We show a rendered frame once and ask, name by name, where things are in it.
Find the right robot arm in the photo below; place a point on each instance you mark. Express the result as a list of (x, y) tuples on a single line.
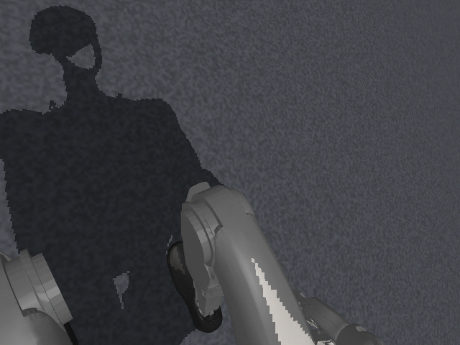
[(354, 334)]

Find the right robot foot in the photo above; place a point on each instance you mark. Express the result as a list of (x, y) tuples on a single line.
[(184, 285)]

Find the right robot hand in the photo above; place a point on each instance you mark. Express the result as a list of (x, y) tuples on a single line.
[(322, 316)]

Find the left robot foot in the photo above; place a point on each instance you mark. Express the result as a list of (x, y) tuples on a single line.
[(71, 334)]

